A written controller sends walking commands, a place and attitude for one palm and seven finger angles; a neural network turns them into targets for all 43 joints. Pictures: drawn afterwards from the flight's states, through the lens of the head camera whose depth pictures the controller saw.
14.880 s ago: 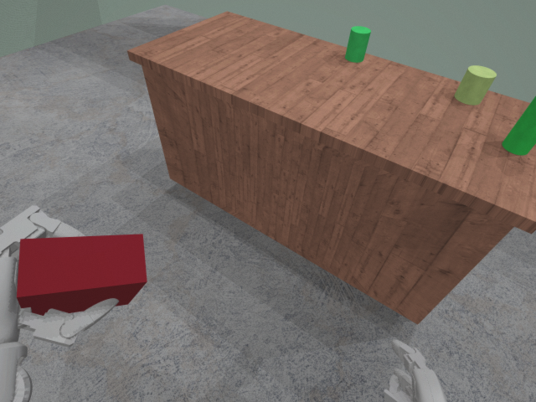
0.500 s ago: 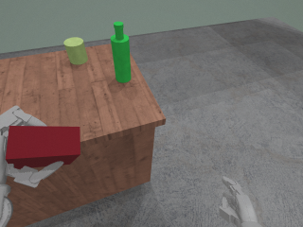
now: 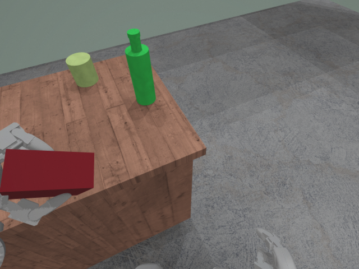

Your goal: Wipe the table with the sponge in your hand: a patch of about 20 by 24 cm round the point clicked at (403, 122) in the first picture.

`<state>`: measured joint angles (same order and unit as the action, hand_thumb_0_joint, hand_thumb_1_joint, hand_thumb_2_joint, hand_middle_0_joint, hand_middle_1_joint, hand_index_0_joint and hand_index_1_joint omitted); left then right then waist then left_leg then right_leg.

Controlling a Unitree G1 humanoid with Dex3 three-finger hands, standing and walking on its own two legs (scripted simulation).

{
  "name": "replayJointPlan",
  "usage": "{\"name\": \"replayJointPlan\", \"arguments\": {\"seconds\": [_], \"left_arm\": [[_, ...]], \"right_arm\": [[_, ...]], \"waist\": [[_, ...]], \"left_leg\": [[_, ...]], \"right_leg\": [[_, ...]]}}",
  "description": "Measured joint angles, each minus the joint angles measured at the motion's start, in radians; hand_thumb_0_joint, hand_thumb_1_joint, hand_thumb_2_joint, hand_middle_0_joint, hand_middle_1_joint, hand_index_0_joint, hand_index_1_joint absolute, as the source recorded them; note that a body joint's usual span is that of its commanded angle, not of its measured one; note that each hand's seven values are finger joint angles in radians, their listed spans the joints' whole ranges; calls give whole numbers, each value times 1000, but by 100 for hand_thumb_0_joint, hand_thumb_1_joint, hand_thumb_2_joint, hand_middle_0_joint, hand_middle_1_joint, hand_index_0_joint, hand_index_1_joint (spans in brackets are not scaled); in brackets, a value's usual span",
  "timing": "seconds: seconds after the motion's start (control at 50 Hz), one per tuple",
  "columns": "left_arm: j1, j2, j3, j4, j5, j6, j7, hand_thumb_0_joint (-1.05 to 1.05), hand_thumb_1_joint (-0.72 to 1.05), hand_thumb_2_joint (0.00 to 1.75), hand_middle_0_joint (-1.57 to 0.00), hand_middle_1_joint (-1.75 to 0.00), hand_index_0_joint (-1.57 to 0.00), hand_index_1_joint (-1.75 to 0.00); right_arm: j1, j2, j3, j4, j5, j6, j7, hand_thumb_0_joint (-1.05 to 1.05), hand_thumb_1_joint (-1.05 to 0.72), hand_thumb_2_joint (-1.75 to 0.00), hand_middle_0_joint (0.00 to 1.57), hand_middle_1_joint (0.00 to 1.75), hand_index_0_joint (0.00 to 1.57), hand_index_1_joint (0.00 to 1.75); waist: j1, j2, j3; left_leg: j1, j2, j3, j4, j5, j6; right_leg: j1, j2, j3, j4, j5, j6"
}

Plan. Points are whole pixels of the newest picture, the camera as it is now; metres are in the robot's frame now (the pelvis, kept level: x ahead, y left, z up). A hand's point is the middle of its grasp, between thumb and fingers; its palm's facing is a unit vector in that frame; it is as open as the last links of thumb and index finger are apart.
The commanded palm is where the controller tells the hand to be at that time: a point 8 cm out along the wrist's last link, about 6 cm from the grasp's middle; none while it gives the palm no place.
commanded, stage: shuffle to correct the standing spot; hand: left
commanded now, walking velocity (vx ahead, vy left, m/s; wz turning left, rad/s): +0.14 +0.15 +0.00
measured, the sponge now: (60, 176) +0.24 +0.20 +0.16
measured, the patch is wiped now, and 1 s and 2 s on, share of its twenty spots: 0.00 0.00 0.00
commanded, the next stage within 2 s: come to a stop and stand still in 0.42 s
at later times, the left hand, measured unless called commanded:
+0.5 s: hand out of the picture +0.27 +0.32 +0.19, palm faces +0.39 -0.81 -0.44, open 9.8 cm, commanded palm +0.21 +0.36 +0.20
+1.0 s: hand out of the picture +0.30 +0.35 +0.22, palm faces +0.37 -0.74 -0.56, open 9.8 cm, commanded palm +0.23 +0.37 +0.20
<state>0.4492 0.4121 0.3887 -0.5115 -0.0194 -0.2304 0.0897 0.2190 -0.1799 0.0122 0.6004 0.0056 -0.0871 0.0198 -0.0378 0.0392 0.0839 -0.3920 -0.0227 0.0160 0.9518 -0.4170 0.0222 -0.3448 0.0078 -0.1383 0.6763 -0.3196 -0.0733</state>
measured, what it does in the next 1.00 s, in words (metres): steps to the left: left foot, then right foot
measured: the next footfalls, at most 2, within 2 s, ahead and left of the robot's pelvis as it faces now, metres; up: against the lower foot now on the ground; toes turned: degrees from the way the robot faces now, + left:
left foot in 0.28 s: +0.10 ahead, +0.22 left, +0.00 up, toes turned -4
right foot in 0.86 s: +0.12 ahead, +0.04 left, +0.00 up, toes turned +0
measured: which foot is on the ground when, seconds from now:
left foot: up 0.00-0.26, down 0.28-1.00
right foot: down 0.00-0.60, up 0.62-0.84, down 0.86-1.00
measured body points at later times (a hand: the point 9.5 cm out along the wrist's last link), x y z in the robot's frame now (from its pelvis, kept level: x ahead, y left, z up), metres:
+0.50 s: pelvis +0.06 +0.08 +0.01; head +0.08 +0.08 +0.46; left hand +0.25 +0.36 +0.22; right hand +0.25 -0.13 -0.07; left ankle +0.07 +0.19 -0.70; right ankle +0.04 -0.04 -0.72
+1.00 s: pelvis +0.06 +0.10 +0.02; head +0.09 +0.10 +0.47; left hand +0.28 +0.39 +0.25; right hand +0.24 -0.12 -0.06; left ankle +0.09 +0.21 -0.72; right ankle +0.10 +0.03 -0.72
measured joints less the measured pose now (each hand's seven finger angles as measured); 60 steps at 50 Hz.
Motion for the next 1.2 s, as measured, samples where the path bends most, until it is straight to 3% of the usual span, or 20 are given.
{"name": "replayJointPlan", "arguments": {"seconds": [0.06, 0.1, 0.18, 0.28, 0.32, 0.38, 0.46, 0.52, 0.56, 0.6, 0.66, 0.7, 0.76, 0.86, 0.94, 0.98, 1.02, 1.06, 1.1, 1.2], "left_arm": [[37, -11, 1, 13, -7, -7, -9, 0, -48, 101, -79, -133, -78, -134], [70, -17, 16, 27, -5, -13, -4, 0, -48, 101, -79, -133, -78, -134], [72, -28, 23, 48, -1, -5, 16, 0, -48, 101, -79, -133, -78, -133], [17, -64, -29, 7, 4, 16, 33, 0, -48, 101, -79, -133, -78, -133], [-18, -46, -31, -5, 10, 13, 34, 0, -48, 101, -79, -133, -78, -133], [-40, -6, -9, 3, 13, 10, 34, 0, -48, 101, -79, -133, -78, -133], [-37, -13, -5, 10, 11, 11, 30, 0, -48, 101, -79, -133, -78, -133], [3, -36, -13, -15, -4, 7, 26, 0, -48, 101, -79, -133, -78, -133], [28, -48, -6, -30, -9, 4, 30, 0, -48, 101, -79, -133, -78, -133], [28, -52, 3, -31, -11, 6, 32, 0, -48, 101, -79, -133, -78, -133], [-38, -34, -1, 27, 4, 33, 30, 0, -48, 101, -79, -133, -78, -133], [-63, -33, -12, 44, 7, 72, 29, 0, -48, 101, -79, -133, -78, -133], [-51, -35, -28, -7, 8, 100, 31, 0, -48, 101, -79, -133, -78, -133], [44, 4, -23, -130, -7, 65, 21, 0, -48, 101, -79, -133, -78, -133], [52, 27, -6, -77, -22, 46, 16, 0, -48, 101, -79, -133, -78, -133], [-98, 103, 22, 40, 25, 23, -35, 0, -48, 101, -80, -133, -78, -133], [-200, 129, 70, 182, -2, -3, -39, 0, -48, 101, -79, -133, -78, -133], [-211, 100, 103, 267, -33, 11, -24, 0, -48, 101, -79, -133, -78, -133], [-169, 43, 87, 282, -47, 30, -9, 0, -48, 101, -79, -133, -78, -133], [0, -91, -94, 179, -24, 46, -15, 0, -48, 101, -79, -133, -78, -133]], "right_arm": [[1, -23, -17, 29, -1, 27, -1, 1, -90, -90, 20, 30, 21, 30], [5, -39, -25, 32, -4, 35, -7, 1, -90, -90, 20, 30, 20, 30], [8, -67, -44, 27, -9, 20, -27, 1, -90, -90, 20, 30, 20, 30], [-1, -105, -73, 7, -10, -26, -52, 1, -90, -90, 20, 30, 20, 30], [-29, -78, -79, 4, -2, -30, -58, 1, -90, -90, 20, 30, 20, 30], [-57, -26, -59, -22, 2, -38, -54, 1, -91, -90, 19, 30, 20, 30], [-62, -3, -24, -36, 9, -39, -34, 1, -90, -90, 20, 30, 20, 30], [-48, 7, -12, -16, 12, -17, -18, 1, -90, -90, 20, 30, 20, 30], [-39, 8, 3, -6, 8, -7, -16, 1, -90, -90, 20, 30, 20, 30], [-35, 0, 5, -14, 5, -11, -23, 1, -90, -90, 20, 30, 21, 30], [-55, 30, -6, 7, -2, -2, -29, 1, -90, -90, 20, 30, 20, 30], [-55, 47, 1, 10, -11, 3, -27, 1, -90, -90, 20, 30, 20, 30], [-44, 59, 15, -4, -14, -8, -15, 1, -90, -90, 20, 30, 20, 30], [-30, 51, 21, -48, -10, -23, -13, 1, -90, -90, 20, 30, 21, 30], [-44, 16, 10, -38, -1, -3, -36, 1, -90, -90, 20, 30, 21, 30], [-16, 1, -11, -30, -9, -39, -55, 1, -90, -90, 20, 30, 20, 30], [-14, -20, -11, -19, -7, -43, -56, 1, -90, -90, 20, 30, 20, 30], [-14, -45, -16, -21, 4, -42, -47, 1, -90, -90, 20, 30, 20, 30], [1, -70, -28, -31, 16, -45, -37, 1, -90, -90, 20, 30, 20, 30], [47, -78, -37, -6, 21, -48, -45, 1, -90, -90, 20, 30, 20, 30]], "waist": [[13, -18, -14], [20, -35, -24], [43, -75, -14], [53, -62, -6], [56, -92, 3], [48, -112, -5], [23, -38, -19], [49, -46, -45], [64, -70, -56], [64, -64, -47], [74, -101, 1], [61, -111, 13], [46, -117, 18], [34, -111, 1], [24, -33, -19], [73, -32, -21], [91, -31, -26], [84, -18, -30], [71, 2, -35], [70, -19, -51]], "left_leg": [[-97, 8, -4, 199, 23, -21], [-132, 37, -10, 193, 60, -26], [-83, 85, 4, -82, 125, -14], [88, 77, 33, -401, 199, -4], [81, 56, 46, -355, 161, -33], [70, 43, 55, -319, 135, -36], [38, 60, 9, -250, 104, -23], [-3, 29, 21, -112, 29, -20], [23, 19, 31, -205, 45, -8], [69, 19, 19, -334, 137, -1], [103, -11, 41, -348, 123, 14], [132, -16, 31, -398, 144, 15], [162, -8, 18, -460, 180, 8], [166, 2, 30, -464, 176, -3], [155, 42, 13, -435, 161, -14], [147, 40, 15, -450, 179, -15], [143, 38, 25, -474, 203, -19], [148, 37, 44, -492, 215, -19], [151, 38, 53, -493, 217, -15], [144, 27, 24, -461, 149, 8]], "right_leg": [[27, -14, 16, -42, 9, 0], [43, -25, 32, -84, 28, 11], [67, -62, 58, -117, 37, 36], [71, -89, 59, -26, -32, 85], [53, -108, 89, 42, -76, 88], [31, -85, 100, 101, -157, 77], [85, -42, 53, -10, -42, 66], [100, -58, 73, -52, -50, 79], [98, -75, 98, -65, -46, 93], [70, -80, 105, 0, -62, 99], [-1, -66, 166, 199, -143, 83], [-24, -40, 153, 242, -144, 78], [-13, -9, 105, 136, -73, 64], [82, 11, 50, -155, 83, 44], [128, 55, 29, -253, 132, -8], [110, 53, 30, -248, 138, -9], [91, 51, 39, -244, 147, -12], [77, 49, 57, -235, 152, -6], [75, 49, 65, -229, 151, 6], [93, 60, 71, -261, 164, 8]]}}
